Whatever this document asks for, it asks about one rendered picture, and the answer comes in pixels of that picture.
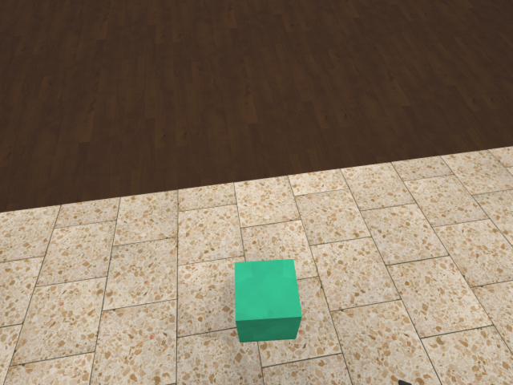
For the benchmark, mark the carton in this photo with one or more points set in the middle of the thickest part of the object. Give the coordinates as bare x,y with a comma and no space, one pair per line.
267,303

